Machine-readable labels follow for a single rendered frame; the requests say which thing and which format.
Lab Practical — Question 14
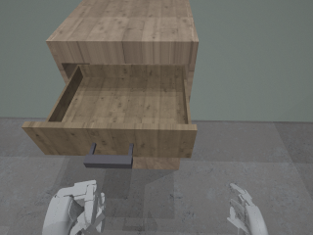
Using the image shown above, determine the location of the robot right hand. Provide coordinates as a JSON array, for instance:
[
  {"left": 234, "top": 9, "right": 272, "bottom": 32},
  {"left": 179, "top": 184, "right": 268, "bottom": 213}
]
[{"left": 227, "top": 183, "right": 269, "bottom": 235}]

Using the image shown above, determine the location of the drawer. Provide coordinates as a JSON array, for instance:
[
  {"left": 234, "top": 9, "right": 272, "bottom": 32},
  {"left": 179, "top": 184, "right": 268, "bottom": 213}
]
[{"left": 22, "top": 64, "right": 198, "bottom": 159}]

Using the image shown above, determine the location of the cabinet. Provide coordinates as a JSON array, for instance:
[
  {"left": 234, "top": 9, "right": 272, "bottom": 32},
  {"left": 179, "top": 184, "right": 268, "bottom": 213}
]
[{"left": 46, "top": 0, "right": 199, "bottom": 170}]

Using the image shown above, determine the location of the handle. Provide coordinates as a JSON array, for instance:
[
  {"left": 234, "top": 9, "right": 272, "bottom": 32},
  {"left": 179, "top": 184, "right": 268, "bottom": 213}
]
[{"left": 83, "top": 142, "right": 134, "bottom": 169}]

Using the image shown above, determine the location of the robot left hand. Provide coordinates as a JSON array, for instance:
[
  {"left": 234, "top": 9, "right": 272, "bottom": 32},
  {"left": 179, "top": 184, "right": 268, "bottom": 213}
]
[{"left": 42, "top": 180, "right": 107, "bottom": 235}]

